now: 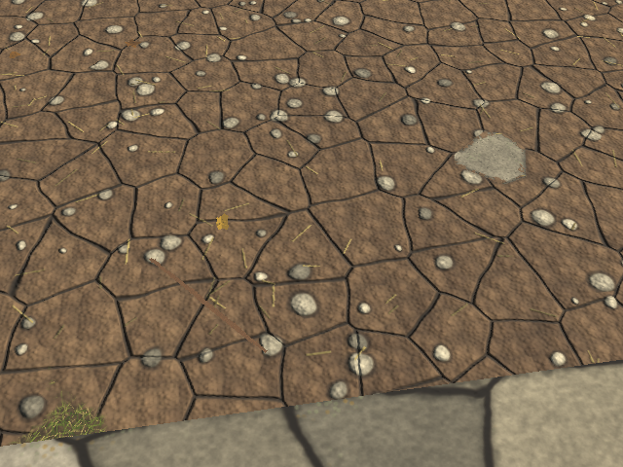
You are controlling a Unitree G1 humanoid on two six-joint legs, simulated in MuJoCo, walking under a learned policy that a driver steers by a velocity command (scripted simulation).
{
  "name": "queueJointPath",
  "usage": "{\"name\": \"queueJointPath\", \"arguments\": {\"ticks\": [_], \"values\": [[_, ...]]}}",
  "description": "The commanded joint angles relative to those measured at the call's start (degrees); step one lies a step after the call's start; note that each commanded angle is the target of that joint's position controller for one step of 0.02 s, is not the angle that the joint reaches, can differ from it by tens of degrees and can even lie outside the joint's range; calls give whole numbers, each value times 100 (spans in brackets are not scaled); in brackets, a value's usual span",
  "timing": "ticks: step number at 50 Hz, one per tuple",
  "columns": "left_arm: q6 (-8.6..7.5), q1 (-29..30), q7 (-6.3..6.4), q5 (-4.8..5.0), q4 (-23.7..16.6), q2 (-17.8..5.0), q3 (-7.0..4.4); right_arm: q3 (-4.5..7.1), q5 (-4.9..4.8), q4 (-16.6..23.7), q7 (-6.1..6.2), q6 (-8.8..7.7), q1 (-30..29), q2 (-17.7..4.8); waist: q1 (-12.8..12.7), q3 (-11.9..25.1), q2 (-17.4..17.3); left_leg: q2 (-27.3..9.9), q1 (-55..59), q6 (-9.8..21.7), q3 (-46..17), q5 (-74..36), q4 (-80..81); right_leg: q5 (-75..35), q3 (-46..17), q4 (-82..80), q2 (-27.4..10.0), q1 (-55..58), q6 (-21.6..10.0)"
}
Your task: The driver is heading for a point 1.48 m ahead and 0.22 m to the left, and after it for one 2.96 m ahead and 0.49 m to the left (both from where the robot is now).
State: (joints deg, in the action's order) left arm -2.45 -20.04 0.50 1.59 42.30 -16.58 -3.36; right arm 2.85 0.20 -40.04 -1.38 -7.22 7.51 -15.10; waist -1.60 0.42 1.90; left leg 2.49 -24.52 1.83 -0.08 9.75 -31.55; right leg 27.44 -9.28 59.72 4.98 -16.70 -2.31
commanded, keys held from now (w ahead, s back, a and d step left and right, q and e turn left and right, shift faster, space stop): w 0.30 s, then w+q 0.50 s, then q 0.20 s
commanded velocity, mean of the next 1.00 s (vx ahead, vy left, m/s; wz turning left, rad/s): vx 0.47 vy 0.00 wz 0.22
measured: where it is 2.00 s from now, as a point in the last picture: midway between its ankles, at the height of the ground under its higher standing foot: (315, 379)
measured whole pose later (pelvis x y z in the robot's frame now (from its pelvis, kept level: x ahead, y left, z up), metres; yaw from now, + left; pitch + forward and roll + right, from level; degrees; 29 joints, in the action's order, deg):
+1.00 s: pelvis +0.50 +0.03 -0.01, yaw +18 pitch +2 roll -2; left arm -3.2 -14.3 0.7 0.2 46.0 -16.8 -3.9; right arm 3.9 0.2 -37.1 -2.3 -1.7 5.4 -17.2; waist -1.9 -4.5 -1.0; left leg 1.7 -30.7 4.8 1.0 8.2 -36.7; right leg 33.7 4.0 61.7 -2.6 -13.3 3.7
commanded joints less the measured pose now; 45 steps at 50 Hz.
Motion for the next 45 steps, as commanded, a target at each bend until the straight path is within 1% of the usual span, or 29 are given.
{"name": "queueJointPath", "arguments": {"ticks": [1,2,3,4,5,7,11,14,16,17,19,20,21,22,23,24,25,26,27,28,29,31,34,37,40,41,43,44,45], "values": [[-160,577,-18,-75,-683,-680,-108,218,-5,32,24,82,966,-717,538,61,-515,-1942,2417,1128,-2870,1347,1693,-519,143,1241,-654,-2851,16],[-165,630,-34,-129,-703,-607,-125,165,26,28,26,81,801,-597,374,-70,-565,-1738,2008,1072,-2470,813,1816,-797,197,872,-864,-2625,13],[-158,529,-53,-117,-677,-511,-115,137,41,17,22,75,727,-541,260,-83,-705,-1562,1737,1027,-2160,417,1932,-946,278,642,-963,-2341,29],[-145,435,-66,-103,-635,-409,-95,131,17,-20,16,64,736,-526,211,-31,-801,-1461,1627,1049,-1916,89,2013,-1019,379,466,-990,-2200,59],[-135,429,-68,-109,-626,-334,-74,144,-9,-71,19,50,786,-588,196,-10,-823,-1435,1578,1101,-1714,-236,2079,-1105,465,276,-1010,-2176,97],[-144,733,-59,-144,-730,-235,-22,190,-42,-174,46,50,895,-778,248,-63,-709,-1463,1593,1180,-1414,-805,2207,-1450,567,-344,-1073,-2304,193],[-210,1432,-108,-128,-845,-73,59,208,-106,-365,87,135,1137,-940,495,-119,-644,-1297,1665,1010,-809,-1138,2246,-2593,746,-1799,-998,-2016,262],[-244,1915,-179,-66,-957,-93,59,203,-147,-537,85,197,1449,-1010,688,-222,-652,-1353,1806,941,-700,-1084,2151,-2954,868,-2448,-845,-1747,262],[-277,2196,-233,-43,-1079,-133,44,197,-171,-639,85,256,1621,-1013,744,-325,-655,-1494,2035,905,-845,-1115,2002,-2781,859,-2730,-776,-1705,180],[-305,2254,-262,-41,-1130,-173,26,202,-181,-675,96,292,1653,-1036,700,-355,-670,-1564,2154,874,-947,-1204,1887,-2596,842,-2875,-735,-1649,121],[-361,1949,-280,-54,-1086,-336,-50,241,-187,-696,133,363,1571,-1168,419,-233,-745,-1618,2267,763,-1068,-1681,1503,-2297,873,-3186,-611,-1067,-9],[-377,1404,-250,-83,-932,-495,-144,236,-196,-678,149,380,1460,-1183,83,60,-698,-1439,2142,644,-926,-2371,950,-2358,975,-3429,-499,-213,-132],[-379,565,-188,-149,-728,-793,-280,169,-147,-626,150,363,1418,-1008,-305,677,-581,-1120,1606,455,-693,-2405,-101,-2525,783,-3309,-759,1181,-333],[-339,-530,-99,-240,-611,-1291,-400,4,45,-408,152,322,1364,-549,-689,1675,308,-618,351,188,-357,-461,-2050,-2775,-575,-3096,-2092,2930,-703],[-282,-594,-142,-261,-520,-1425,-406,-96,-135,-373,135,218,2123,-190,-304,2281,1792,-28,-1414,-20,-471,2445,-3560,-1535,-2850,-3788,-3055,4043,-1451],[-269,-464,-140,-194,-536,-865,-282,69,-261,-470,140,201,1757,-839,-480,1633,961,-343,-1951,-44,-815,2214,-4149,-816,-2668,-4065,-2825,3525,-1263],[-277,-136,-129,-145,-528,-643,-200,134,-285,-346,132,203,1292,-981,-424,906,677,-546,-2123,-30,-702,1660,-4151,-987,-1787,-4184,-2626,2811,-1056],[-290,236,-146,-166,-526,-508,-144,133,-234,-337,151,237,1099,-880,-231,560,313,-751,-1885,-73,-614,1218,-3976,-1421,-1222,-4374,-2369,2107,-948],[-314,508,-169,-185,-504,-366,-112,156,-173,-319,154,291,1021,-808,-72,260,335,-879,-1717,-110,-606,926,-3733,-1757,-764,-4590,-2169,1580,-912],[-354,665,-171,-225,-465,-323,-108,157,-183,-340,142,364,1138,-689,95,157,452,-985,-1408,-140,-625,719,-3631,-1982,-395,-4799,-2061,1197,-875],[-400,746,-171,-230,-412,-301,-125,145,-201,-355,137,427,1191,-563,174,98,452,-1005,-1259,-171,-596,609,-3577,-2234,-145,-4956,-2020,975,-893],[-465,798,-147,-231,-293,-384,-172,144,-186,-277,143,518,1077,-447,260,-60,296,-1026,-1373,-237,-626,338,-3412,-2794,325,-5130,-2038,804,-930],[-456,695,-77,-249,-114,-526,-234,134,-147,-110,109,540,703,-384,208,-191,145,-1025,-1662,-291,-649,-395,-2669,-3187,904,-5208,-2009,958,-909],[-405,621,-22,-220,-4,-679,-274,81,-139,47,-13,500,174,-293,26,-335,83,-960,-1459,-216,-356,-1170,-1625,-3196,1451,-5245,-1908,1038,-769],[-322,349,8,-146,157,-840,-331,49,-137,306,-115,497,-398,-271,-185,-516,12,-907,-1497,-79,-102,-1182,-985,-3180,1695,-5184,-2065,1453,-699],[-273,367,18,-120,191,-875,-342,58,-126,394,-146,498,-521,-299,-182,-611,14,-870,-1506,-21,-27,-1062,-778,-3573,1800,-5018,-2081,1597,-637],[-160,412,62,-59,215,-999,-378,118,-72,532,-207,499,-537,-411,-90,-491,149,-632,-1202,110,270,-643,-556,-4985,1974,-4443,-2108,1853,-485],[-112,463,96,-21,195,-1091,-401,179,-52,544,-225,502,-341,-520,42,-273,286,-421,-834,202,441,-388,-527,-5917,2027,-3988,-2080,1945,-392],[-61,540,127,21,166,-1154,-421,269,-58,456,-230,507,132,-671,298,30,360,-175,-240,318,587,-247,-422,-6571,2081,-3294,-2001,1936,-289]]}}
